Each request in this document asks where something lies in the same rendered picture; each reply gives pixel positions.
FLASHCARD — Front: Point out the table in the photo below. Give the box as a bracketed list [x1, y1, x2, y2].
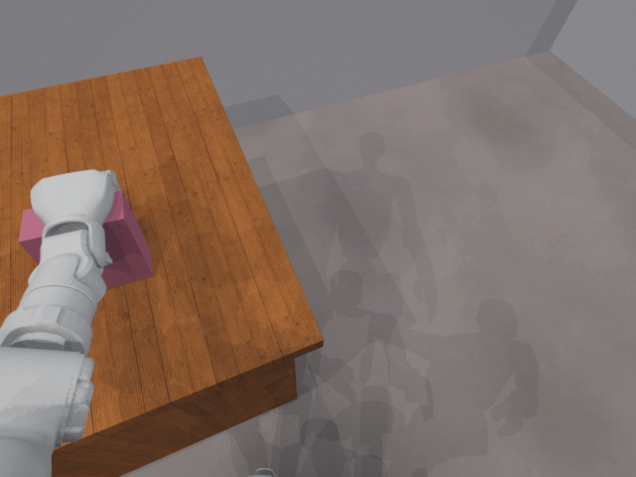
[0, 57, 324, 477]

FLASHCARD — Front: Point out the robot left forearm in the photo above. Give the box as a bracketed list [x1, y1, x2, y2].
[0, 215, 106, 358]

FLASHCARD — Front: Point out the sponge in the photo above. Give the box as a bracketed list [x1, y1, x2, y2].
[18, 191, 153, 288]

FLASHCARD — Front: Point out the robot left hand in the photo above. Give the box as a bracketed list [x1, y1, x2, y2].
[31, 169, 120, 266]

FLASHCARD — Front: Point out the left robot upper arm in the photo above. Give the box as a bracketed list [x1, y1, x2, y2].
[0, 347, 94, 477]

